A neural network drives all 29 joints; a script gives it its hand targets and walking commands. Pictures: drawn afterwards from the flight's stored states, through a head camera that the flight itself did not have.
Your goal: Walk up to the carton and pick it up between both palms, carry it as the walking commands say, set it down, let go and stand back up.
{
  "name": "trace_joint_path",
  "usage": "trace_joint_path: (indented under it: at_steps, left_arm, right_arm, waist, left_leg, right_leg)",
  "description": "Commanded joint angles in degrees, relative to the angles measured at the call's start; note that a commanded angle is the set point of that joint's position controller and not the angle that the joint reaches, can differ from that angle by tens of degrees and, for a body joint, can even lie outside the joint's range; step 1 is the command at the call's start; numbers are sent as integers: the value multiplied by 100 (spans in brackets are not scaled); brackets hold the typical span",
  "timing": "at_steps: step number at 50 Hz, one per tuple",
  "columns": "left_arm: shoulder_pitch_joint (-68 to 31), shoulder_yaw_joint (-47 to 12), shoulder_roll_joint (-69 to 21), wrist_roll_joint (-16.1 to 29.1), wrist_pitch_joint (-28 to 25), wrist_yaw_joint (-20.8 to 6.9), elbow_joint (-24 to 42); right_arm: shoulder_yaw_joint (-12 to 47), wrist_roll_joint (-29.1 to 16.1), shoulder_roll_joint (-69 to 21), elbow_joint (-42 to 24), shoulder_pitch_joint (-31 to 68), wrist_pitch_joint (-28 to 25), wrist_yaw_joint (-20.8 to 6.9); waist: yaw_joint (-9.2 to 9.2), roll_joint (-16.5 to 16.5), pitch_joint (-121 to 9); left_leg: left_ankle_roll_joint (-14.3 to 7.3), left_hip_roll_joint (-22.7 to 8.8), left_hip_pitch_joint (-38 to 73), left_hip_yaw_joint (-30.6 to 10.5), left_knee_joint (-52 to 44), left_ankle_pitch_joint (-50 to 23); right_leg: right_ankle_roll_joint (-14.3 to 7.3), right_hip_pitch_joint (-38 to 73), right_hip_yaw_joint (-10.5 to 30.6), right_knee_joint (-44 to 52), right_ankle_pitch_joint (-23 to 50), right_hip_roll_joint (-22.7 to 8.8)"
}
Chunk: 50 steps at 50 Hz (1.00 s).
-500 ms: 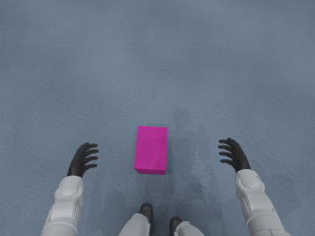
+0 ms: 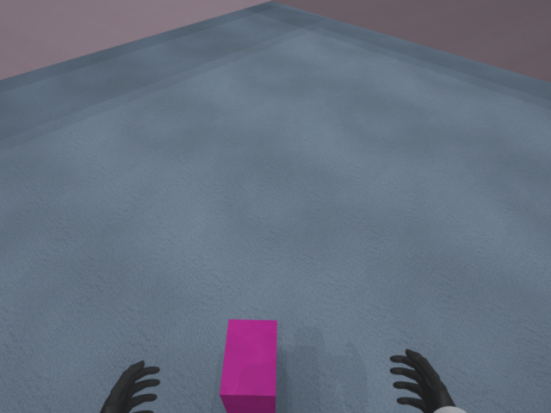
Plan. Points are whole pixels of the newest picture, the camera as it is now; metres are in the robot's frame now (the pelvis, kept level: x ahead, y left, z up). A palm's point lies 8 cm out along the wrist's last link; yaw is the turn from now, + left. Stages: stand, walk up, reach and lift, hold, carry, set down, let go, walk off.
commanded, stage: let go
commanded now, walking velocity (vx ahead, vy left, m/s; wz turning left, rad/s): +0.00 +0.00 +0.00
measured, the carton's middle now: (252, 370) +0.40 +0.07 -0.64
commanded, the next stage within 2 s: stand in 0.24 s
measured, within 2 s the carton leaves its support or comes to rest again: neither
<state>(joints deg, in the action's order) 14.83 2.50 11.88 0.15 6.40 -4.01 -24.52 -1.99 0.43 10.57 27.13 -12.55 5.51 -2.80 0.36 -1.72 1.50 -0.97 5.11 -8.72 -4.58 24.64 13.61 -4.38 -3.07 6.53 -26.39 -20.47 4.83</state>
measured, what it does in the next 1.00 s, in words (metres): stands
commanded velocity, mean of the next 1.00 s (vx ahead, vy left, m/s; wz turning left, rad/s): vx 0.00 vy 0.00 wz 0.00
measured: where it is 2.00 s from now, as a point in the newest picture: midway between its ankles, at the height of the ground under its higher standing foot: outside the picture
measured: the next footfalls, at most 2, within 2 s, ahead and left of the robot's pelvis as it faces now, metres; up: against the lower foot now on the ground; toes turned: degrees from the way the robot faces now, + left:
none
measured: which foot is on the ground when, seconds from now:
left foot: down 0.00-1.00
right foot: down 0.00-1.00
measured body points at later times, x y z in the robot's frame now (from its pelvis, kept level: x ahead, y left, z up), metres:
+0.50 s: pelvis +0.01 +0.01 +0.00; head -0.03 +0.02 +0.44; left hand +0.12 +0.30 -0.11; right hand +0.15 -0.28 -0.09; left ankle +0.00 +0.11 -0.74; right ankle -0.07 -0.08 -0.74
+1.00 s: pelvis -0.01 +0.03 +0.00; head -0.05 +0.04 +0.45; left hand +0.09 +0.32 -0.12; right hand +0.08 -0.27 -0.10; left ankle +0.00 +0.11 -0.74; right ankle -0.07 -0.08 -0.74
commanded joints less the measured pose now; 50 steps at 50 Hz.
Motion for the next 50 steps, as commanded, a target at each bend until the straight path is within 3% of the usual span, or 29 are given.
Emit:
trace_joint_path:
  at_steps: [1, 3, 4, 7, 9, 10, 11, 12, 14, 15, 16, 19, 21, 22, 23, 25, 26, 27, 29, 33, 34, 38, 40, 41, 42, 44, 47, 48, 50]
  left_arm:
    - [-465, 139, 634, -27, -3, 43, 915]
    - [-523, 238, 671, -217, 75, 36, 773]
    - [-114, 405, 735, -205, 61, 63, 540]
    - [-157, 52, 745, -63, 63, 40, 459]
    - [-515, 72, 710, -69, 213, 158, 971]
    - [-201, 339, 583, -269, 360, 265, 741]
    - [-64, 279, 1289, -132, -47, 480, -212]
    - [-156, 305, 1532, -156, -216, 568, -277]
    - [-278, 332, 1245, -151, -409, 638, -421]
    - [-253, 263, 1227, -157, -426, 620, -443]
    - [-308, 297, 1228, -190, -541, 593, -638]
    - [-422, 288, 1282, -194, -640, 549, -910]
    - [-467, 307, 1318, -156, -639, 580, -1084]
    - [-433, 319, 1428, -148, -645, 569, -1177]
    - [-442, 320, 1324, -160, -639, 551, -1229]
    - [-285, 328, 1382, -229, -673, 601, -1391]
    - [-307, 314, 1522, -198, -727, 613, -1424]
    - [-431, 293, 1406, -185, -774, 593, -1476]
    - [-340, 251, 1315, -172, -803, 578, -1612]
    - [-330, 295, 1501, -298, -744, 612, -1798]
    - [-358, 219, 1389, -210, -749, 580, -1789]
    - [-259, 223, 1593, -257, -757, 635, -2117]
    - [-402, 249, 1580, -218, -773, 600, -2059]
    - [-456, 174, 1488, -243, -811, 560, -2059]
    - [-386, 212, 1629, -226, -839, 590, -2181]
    - [-407, 173, 1618, -215, -828, 578, -2264]
    - [-367, 82, 1463, -225, -827, 555, -2283]
    - [-589, 131, 1543, -210, -815, 534, -2312]
    - [-333, 186, 1674, -215, -851, 553, -2501]
  right_arm:
    - [-316, 109, 666, -742, 572, 30, 18]
    - [-132, -9, 545, -713, 522, 70, -14]
    - [-263, 68, 706, -818, 581, 60, -2]
    - [-179, 125, 568, -438, 262, 84, 108]
    - [-267, 61, 736, -794, 497, -105, 168]
    - [-58, -127, 526, -327, 79, -115, 152]
    - [-233, 116, 1251, 360, 529, -248, 337]
    - [-254, 89, 1221, 348, 377, -314, 357]
    - [-305, 237, 1292, 606, 286, -458, 481]
    - [-315, 193, 1358, 627, 560, -537, 472]
    - [-331, 180, 1360, 787, 428, -532, 459]
    - [-390, 200, 1361, 908, 476, -610, 453]
    - [-386, 170, 1301, 1034, 632, -599, 458]
    - [-372, 175, 1417, 1086, 548, -614, 443]
    - [-388, 211, 1518, 1135, 544, -659, 445]
    - [-418, 139, 1619, 1316, 417, -674, 480]
    - [-360, 169, 1453, 1382, 411, -645, 494]
    - [-407, 159, 1546, 1497, 294, -642, 495]
    - [-389, 137, 1663, 1518, 433, -678, 509]
    - [-362, 175, 1563, 1593, 464, -716, 493]
    - [-415, 102, 1713, 1658, 401, -719, 520]
    - [-336, 107, 1719, 1818, 446, -737, 489]
    - [-369, 117, 1862, 1930, 581, -770, 474]
    - [-335, 135, 1708, 1896, 543, -799, 484]
    - [-359, 129, 1847, 1977, 353, -744, 473]
    - [-292, 143, 1700, 2207, 342, -764, 480]
    - [-247, 90, 1706, 2210, 442, -795, 501]
    - [-298, 127, 1806, 2091, 426, -801, 479]
    - [-275, 163, 1784, 2171, 552, -838, 445]
  waist:
    - [126, 98, 1]
    - [-60, 338, 68]
    - [-235, -151, -140]
    - [144, -256, 21]
    - [102, -131, -233]
    - [-284, 244, -301]
    - [-341, -290, -501]
    - [-194, -919, -793]
    - [-47, -165, -737]
    - [-264, 15, -861]
    - [-67, 404, -1009]
    - [-35, 56, -428]
    - [-93, 317, -652]
    - [-125, -88, -642]
    - [-134, 311, -539]
    - [-127, 469, -616]
    - [-174, 43, -527]
    - [-11, 223, -618]
    - [-148, 552, -248]
    - [-95, -234, -456]
    - [-16, 254, -488]
    - [-57, 19, -199]
    - [-127, 578, -218]
    - [-54, 242, -178]
    - [34, 401, -175]
    - [-54, 42, -175]
    - [-53, 225, -228]
    - [125, 181, -338]
    - [-119, 218, 40]
  left_leg:
    - [196, -368, 1769, 268, -35, -1282]
    - [130, -312, 1565, 291, 88, -1255]
    - [125, -296, 1221, 249, 43, -1576]
    - [98, -190, 1130, 295, 173, -1708]
    - [156, -219, 1374, 255, 283, -1826]
    - [116, -199, 1147, 225, 205, -1860]
    - [216, -568, 381, -126, 494, -1821]
    - [139, -574, 33, -148, 517, -1558]
    - [-58, -668, 172, -266, 388, -1506]
    - [-49, -677, 152, -300, 595, -1849]
    - [-11, -662, 392, -268, 502, -1833]
    - [-44, -680, 115, -433, 415, -1846]
    - [0, -695, 164, -344, 477, -1681]
    - [-22, -683, 130, -469, 314, -1481]
    - [-53, -663, -43, -427, 246, -1480]
    - [-125, -804, 278, -581, 425, -2057]
    - [-142, -833, 111, -573, 343, -1895]
    - [-167, -795, 394, -578, 209, -2075]
    - [-142, -909, 127, -667, 176, -2488]
    - [-157, -872, 306, -647, 282, -1785]
    - [-185, -983, 375, -675, 183, -1909]
    - [-112, -893, 138, -755, 48, -1713]
    - [-40, -822, 15, -720, -203, -1261]
    - [-46, -875, -40, -680, -208, -1424]
    - [-78, -837, 53, -679, -166, -1475]
    - [-131, -916, 18, -821, -263, -1264]
    - [-154, -939, -37, -1008, -564, -263]
    - [-43, -939, -54, -986, -673, -43]
    - [-131, -907, -102, -1025, -467, -423]
  right_leg:
    - [439, -1544, -174, 713, 1185, -519]
    - [402, -1368, -87, 683, 1453, -615]
    - [503, -932, -119, 542, 1932, -556]
    - [561, -771, -18, 541, 2833, -633]
    - [545, -1143, -97, 387, 2830, -590]
    - [560, -1034, -46, 425, 2673, -705]
    - [720, -880, 238, 308, 2762, -564]
    - [690, -493, 138, 236, 2557, -546]
    - [469, -647, 419, 139, 2105, -681]
    - [554, -809, 437, 116, 2668, -699]
    - [507, -714, 572, 235, 2387, -736]
    - [426, -935, 443, 313, 2281, -645]
    - [502, -796, 456, 426, 2185, -636]
    - [418, -710, 428, 334, 2029, -553]
    - [385, -677, 464, 392, 1856, -626]
    - [464, -751, 651, 307, 2690, -757]
    - [434, -642, 708, 349, 2501, -715]
    - [331, -764, 537, 282, 2656, -648]
    - [363, -766, 521, 371, 2335, -692]
    - [413, -753, 572, 494, 2387, -670]
    - [440, -714, 659, 453, 2359, -840]
    - [334, -733, 640, 614, 2050, -737]
    - [287, -705, 723, 658, 1506, -700]
    - [357, -627, 686, 757, 1482, -715]
    - [428, -692, 773, 746, 1632, -727]
    - [332, -565, 731, 658, 1593, -773]
    - [244, -632, 721, 789, 780, -629]
    - [303, -473, 504, 647, 824, -558]
    - [222, -845, 709, 818, 1028, -652]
